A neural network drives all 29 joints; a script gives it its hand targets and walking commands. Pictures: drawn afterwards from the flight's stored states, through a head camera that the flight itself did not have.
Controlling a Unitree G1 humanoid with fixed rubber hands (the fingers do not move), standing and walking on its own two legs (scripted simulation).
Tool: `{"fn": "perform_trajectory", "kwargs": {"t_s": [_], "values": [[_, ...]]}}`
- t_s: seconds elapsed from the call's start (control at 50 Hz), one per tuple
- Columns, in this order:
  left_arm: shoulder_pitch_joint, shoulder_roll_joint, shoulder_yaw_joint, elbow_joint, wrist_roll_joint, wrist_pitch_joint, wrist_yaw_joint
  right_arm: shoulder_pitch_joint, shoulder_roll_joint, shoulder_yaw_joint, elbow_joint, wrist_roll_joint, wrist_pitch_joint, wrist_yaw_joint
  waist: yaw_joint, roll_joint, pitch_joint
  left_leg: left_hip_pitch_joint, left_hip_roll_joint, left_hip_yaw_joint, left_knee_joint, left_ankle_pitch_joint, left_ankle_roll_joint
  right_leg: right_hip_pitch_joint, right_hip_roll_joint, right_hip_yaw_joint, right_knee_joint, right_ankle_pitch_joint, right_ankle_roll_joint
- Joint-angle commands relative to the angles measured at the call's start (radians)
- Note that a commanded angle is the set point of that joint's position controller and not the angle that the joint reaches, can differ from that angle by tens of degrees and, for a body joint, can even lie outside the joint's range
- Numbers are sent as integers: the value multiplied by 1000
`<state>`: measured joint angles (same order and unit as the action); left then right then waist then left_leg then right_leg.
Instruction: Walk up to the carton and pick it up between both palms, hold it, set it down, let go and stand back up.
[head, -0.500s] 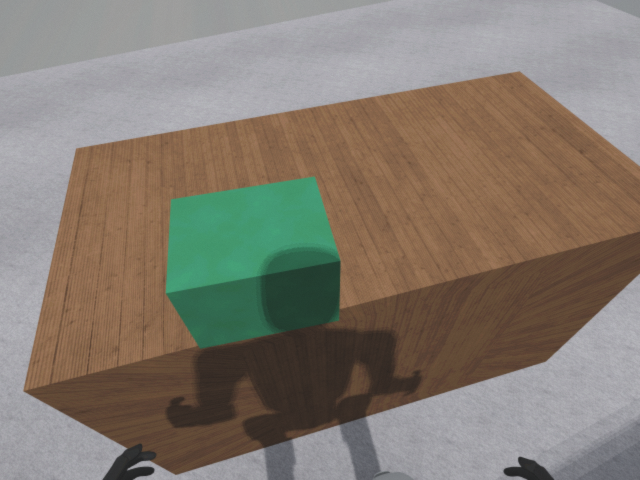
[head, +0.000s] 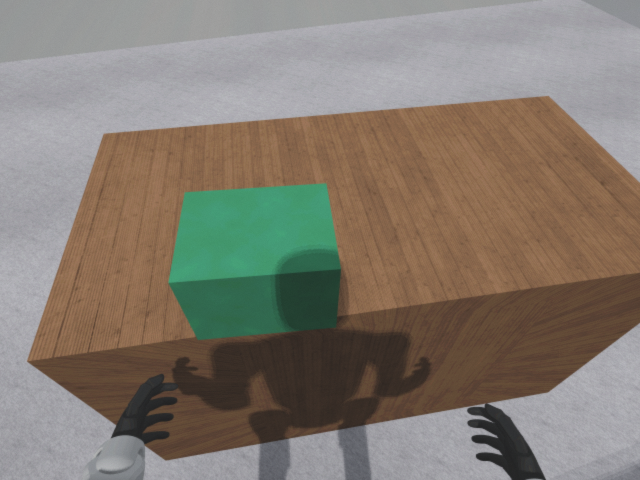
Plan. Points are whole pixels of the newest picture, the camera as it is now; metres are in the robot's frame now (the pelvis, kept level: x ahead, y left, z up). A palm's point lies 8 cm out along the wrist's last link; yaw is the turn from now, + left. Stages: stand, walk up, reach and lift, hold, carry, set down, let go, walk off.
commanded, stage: reach and lift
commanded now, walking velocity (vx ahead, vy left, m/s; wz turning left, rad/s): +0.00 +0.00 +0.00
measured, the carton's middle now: (262, 261) +0.43 +0.08 +0.00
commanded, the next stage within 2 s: none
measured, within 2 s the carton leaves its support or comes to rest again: neither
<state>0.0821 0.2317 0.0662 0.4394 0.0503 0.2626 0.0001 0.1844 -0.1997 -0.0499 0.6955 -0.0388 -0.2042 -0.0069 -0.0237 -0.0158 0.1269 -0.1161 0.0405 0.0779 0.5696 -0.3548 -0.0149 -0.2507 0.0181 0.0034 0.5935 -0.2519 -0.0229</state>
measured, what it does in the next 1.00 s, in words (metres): stands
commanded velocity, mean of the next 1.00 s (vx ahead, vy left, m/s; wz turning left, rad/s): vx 0.00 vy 0.00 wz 0.00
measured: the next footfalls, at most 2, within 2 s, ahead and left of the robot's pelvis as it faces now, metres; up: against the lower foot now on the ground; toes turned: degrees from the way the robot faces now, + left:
none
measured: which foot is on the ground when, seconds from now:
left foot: down 0.00-1.00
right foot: down 0.00-1.00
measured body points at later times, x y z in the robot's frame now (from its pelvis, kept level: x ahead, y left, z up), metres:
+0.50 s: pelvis +0.02 +0.01 +0.02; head +0.00 +0.01 +0.46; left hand +0.22 +0.27 -0.02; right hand +0.20 -0.20 -0.04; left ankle -0.03 +0.12 -0.73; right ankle +0.05 -0.10 -0.73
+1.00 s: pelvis +0.03 +0.03 +0.02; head +0.02 +0.04 +0.47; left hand +0.24 +0.27 +0.02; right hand +0.25 -0.16 +0.02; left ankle -0.03 +0.12 -0.73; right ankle +0.05 -0.10 -0.73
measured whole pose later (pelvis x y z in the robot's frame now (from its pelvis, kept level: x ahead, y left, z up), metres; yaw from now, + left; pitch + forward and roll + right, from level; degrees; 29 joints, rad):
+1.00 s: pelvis +0.03 +0.03 +0.02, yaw +2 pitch -6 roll -2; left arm 0.22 0.24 0.00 0.20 -0.14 -0.05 0.01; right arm 0.28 -0.14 0.01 0.24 0.16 -0.19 -0.05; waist 0.04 0.01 0.07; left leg 0.04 0.02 0.06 0.36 -0.30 0.02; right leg -0.04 0.00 -0.01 0.30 -0.15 0.02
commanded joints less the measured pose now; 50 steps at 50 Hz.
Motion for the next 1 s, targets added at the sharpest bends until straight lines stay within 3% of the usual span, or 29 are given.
{"fn": "perform_trajectory", "kwargs": {"t_s": [0.0,0.1,0.18,0.26,0.3,0.32,0.34,0.36,0.44,0.5,0.58,0.62,0.66,0.74,0.86,0.94,0.98], "values": [[-33,196,51,-83,-6,-31,-17,29,-35,0,-142,14,13,-42,24,-56,-96,-158,-63,30,-172,84,13,267,-67,130,-200,188,44],[-61,200,46,-126,-45,-92,-20,48,1,4,-209,21,6,-45,11,29,-93,-147,-32,42,-248,92,38,310,-35,58,-212,175,22],[-43,186,38,-128,-60,-153,-24,66,-4,4,-232,32,-5,-48,7,91,-94,-250,5,44,-309,76,71,439,7,16,-178,191,17],[-18,173,25,-119,-75,-206,-27,71,-14,1,-255,40,-16,-46,11,92,-84,-320,19,44,-348,83,83,516,29,-1,-164,205,16],[-10,170,16,-121,-89,-223,-26,72,-12,1,-273,41,-20,-43,14,65,-74,-289,12,41,-351,105,73,488,26,2,-183,200,14],[-22,170,22,-138,-106,-234,-21,36,-28,-8,-319,44,-27,-41,30,39,-76,-238,0,26,-340,108,50,432,11,25,-211,144,11],[-23,166,8,-120,-123,-235,-16,26,-15,-12,-327,41,-17,-39,25,12,-47,-208,-5,17,-342,89,46,384,10,22,-238,94,11],[-45,162,10,-138,-129,-240,-10,23,-3,-12,-347,48,-10,-36,29,23,-44,-190,-1,9,-351,63,45,360,12,20,-247,73,10],[-2,151,0,-146,-138,-258,-5,58,5,9,-378,63,2,-29,34,-3,-54,-101,-24,22,-326,222,20,345,4,27,-276,168,4],[9,151,22,-187,-125,-275,-4,83,11,32,-388,97,7,-31,51,33,-74,-53,-36,14,-319,278,2,333,-4,38,-294,188,-2],[76,121,13,-219,-109,-296,-6,126,-2,40,-374,132,-14,-40,29,62,-106,44,-44,-2,-276,465,-36,343,-3,38,-299,358,-10],[81,121,8,-259,-124,-305,-18,109,-20,47,-431,142,-34,-48,36,51,-123,47,-50,-8,-268,494,-41,347,5,27,-301,376,-7],[81,123,15,-296,-123,-318,-13,102,-20,47,-449,157,-48,-48,45,81,-140,48,-49,-13,-258,537,-54,354,5,27,-303,369,-14],[61,129,-2,-370,-152,-347,2,72,-11,30,-539,169,-63,-44,50,80,-152,13,-40,-23,-258,512,-50,347,8,23,-300,299,-25],[62,94,-30,-332,-180,-337,-4,56,-11,34,-552,186,-24,-46,55,78,-101,1,-28,-36,-273,456,-45,329,12,23,-313,216,-32],[20,95,-28,-398,-190,-354,15,27,-25,21,-592,209,-15,-39,67,101,-127,4,-13,-58,-263,511,-59,326,19,21,-302,215,-44],[-17,92,-30,-374,-199,-349,12,-14,-23,12,-593,204,-2,-46,51,76,-116,-19,-15,-58,-272,448,-48,328,12,28,-301,201,-40]]}}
